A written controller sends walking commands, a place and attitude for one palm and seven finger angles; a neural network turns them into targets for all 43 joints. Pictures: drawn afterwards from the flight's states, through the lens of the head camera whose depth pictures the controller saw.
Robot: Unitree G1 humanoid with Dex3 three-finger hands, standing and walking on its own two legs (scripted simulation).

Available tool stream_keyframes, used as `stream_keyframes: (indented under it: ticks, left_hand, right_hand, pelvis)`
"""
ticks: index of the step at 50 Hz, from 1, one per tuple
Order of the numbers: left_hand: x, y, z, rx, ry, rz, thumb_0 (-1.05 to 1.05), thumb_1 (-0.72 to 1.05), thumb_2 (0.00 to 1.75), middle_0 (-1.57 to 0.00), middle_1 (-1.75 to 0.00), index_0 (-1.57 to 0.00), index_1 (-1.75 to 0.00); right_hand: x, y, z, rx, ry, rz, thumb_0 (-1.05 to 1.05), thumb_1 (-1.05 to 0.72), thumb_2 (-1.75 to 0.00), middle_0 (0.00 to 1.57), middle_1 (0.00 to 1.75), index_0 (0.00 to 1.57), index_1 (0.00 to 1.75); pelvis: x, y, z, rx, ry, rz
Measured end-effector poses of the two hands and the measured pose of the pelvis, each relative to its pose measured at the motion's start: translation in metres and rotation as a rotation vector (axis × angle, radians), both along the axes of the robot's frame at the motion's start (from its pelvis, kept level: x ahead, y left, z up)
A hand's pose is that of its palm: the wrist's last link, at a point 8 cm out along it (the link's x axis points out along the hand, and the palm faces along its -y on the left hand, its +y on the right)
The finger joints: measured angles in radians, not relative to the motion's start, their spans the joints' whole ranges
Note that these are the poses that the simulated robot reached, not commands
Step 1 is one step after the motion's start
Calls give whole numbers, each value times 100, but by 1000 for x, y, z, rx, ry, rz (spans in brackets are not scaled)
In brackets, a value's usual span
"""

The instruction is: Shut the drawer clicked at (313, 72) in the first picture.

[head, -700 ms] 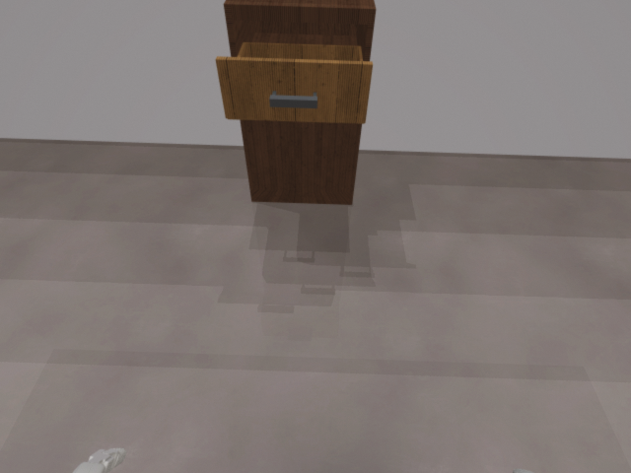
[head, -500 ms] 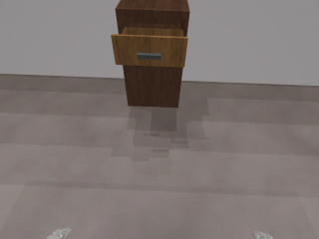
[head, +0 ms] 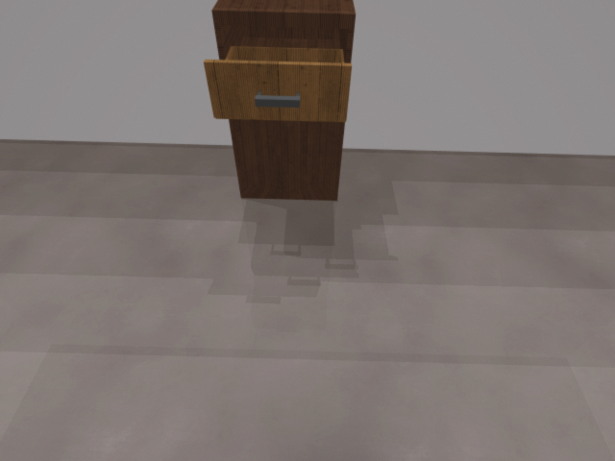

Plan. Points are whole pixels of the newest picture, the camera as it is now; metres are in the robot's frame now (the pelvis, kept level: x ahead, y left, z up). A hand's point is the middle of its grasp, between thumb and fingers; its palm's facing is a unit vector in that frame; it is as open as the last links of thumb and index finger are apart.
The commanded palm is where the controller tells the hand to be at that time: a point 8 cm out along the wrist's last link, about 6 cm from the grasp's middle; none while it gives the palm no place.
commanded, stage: stand and wait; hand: left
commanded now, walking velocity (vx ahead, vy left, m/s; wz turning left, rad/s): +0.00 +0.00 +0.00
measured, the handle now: (278, 98) +1.10 +0.15 -0.07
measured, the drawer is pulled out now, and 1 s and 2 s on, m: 0.29 0.29 0.29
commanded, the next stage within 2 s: look at it before walking up in 0.16 s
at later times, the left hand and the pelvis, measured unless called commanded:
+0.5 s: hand out of the picture +0.08 +0.24 -0.16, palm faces -0.03 -0.94 -0.33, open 7.4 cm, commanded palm none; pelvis +0.00 +0.00 +0.00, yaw +0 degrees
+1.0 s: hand out of the picture +0.06 +0.23 -0.17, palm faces -0.03 -0.96 -0.30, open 7.4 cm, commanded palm none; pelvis +0.02 +0.00 +0.00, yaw -1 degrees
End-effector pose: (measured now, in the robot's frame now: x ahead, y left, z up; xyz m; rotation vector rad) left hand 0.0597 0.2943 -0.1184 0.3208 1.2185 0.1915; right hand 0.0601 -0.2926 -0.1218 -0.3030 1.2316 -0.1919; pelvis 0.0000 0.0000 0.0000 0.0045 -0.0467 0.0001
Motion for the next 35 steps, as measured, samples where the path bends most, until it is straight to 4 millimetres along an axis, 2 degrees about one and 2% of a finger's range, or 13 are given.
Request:
stream_keyframes:
  ticks: [13,35]
  left_hand:
    - [8,-7,0,-11,-16,-14,1,90,89,-21,-30,-20,-30]
    - [12,-4,0,-11,-14,-9,1,90,89,-21,-30,-20,-30]
  right_hand:
    - [-6,1,-1,10,8,-9,1,-90,-90,20,30,20,30]
    - [12,1,4,1,-23,1,1,-90,-90,20,30,20,30]
  pelvis:
    - [-2,-2,1,0,8,-5]
    - [4,-1,2,-1,8,-7]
